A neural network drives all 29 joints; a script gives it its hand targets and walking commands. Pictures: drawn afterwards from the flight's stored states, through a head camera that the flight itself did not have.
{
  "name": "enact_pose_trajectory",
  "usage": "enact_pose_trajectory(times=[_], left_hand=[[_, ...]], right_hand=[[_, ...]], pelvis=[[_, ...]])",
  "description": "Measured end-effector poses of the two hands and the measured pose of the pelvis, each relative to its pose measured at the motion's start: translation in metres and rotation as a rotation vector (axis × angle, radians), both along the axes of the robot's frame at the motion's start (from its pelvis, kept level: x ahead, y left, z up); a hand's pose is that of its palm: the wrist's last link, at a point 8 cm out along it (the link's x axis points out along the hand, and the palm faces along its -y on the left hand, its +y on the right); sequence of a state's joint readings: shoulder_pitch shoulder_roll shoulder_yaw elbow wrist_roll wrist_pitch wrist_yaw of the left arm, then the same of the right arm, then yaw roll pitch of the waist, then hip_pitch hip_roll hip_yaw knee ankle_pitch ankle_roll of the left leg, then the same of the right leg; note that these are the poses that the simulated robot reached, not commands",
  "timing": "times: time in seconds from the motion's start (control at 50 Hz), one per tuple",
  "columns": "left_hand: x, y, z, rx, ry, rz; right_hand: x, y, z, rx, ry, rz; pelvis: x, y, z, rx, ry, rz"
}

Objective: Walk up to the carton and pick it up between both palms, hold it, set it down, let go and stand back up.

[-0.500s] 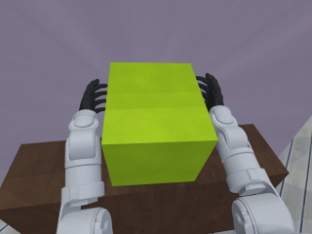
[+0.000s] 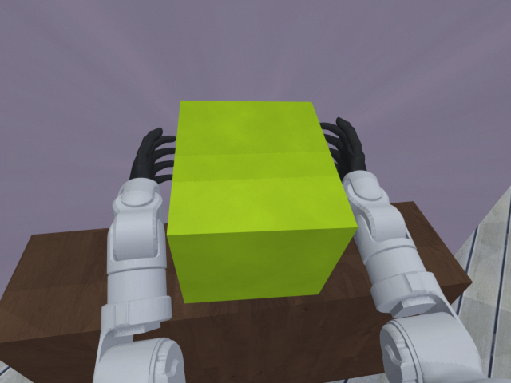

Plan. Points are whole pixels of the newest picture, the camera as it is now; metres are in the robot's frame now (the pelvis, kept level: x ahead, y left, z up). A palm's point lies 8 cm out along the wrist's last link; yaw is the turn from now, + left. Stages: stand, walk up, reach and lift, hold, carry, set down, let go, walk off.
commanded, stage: hold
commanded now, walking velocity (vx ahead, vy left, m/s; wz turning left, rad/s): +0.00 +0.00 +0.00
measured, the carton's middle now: (250, 198) +0.36 +0.01 +0.13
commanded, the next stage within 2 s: none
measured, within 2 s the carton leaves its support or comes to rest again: neither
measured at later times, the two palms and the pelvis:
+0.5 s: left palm (143, 182) +0.35 +0.16 +0.17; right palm (349, 171) +0.36 -0.15 +0.18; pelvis +0.00 +0.00 +0.00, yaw +0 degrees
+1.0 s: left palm (145, 179) +0.35 +0.16 +0.18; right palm (350, 169) +0.36 -0.15 +0.18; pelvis +0.00 +0.00 +0.00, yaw +0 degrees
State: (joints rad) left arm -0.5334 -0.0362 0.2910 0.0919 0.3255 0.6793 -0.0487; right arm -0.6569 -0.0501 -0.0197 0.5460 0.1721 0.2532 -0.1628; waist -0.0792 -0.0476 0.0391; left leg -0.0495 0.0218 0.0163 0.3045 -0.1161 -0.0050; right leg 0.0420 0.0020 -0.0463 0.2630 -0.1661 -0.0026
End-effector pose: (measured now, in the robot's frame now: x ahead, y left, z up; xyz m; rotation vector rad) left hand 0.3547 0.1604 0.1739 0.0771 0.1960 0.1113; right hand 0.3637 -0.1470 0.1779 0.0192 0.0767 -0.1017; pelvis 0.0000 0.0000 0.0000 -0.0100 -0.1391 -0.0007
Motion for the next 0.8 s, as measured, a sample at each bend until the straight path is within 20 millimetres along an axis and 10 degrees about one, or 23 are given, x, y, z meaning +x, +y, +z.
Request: enact_pose_trajectory(times=[0.8], left_hand=[[-0.0039,0.0003,0.0035,-0.005,-0.005,-0.001]], right_hand=[[-0.0045,0.0004,0.0026,0.010,-0.007,0.000]], pelvis=[[-0.0030,0.0008,0.0000,0.000,-0.003,0.000]])
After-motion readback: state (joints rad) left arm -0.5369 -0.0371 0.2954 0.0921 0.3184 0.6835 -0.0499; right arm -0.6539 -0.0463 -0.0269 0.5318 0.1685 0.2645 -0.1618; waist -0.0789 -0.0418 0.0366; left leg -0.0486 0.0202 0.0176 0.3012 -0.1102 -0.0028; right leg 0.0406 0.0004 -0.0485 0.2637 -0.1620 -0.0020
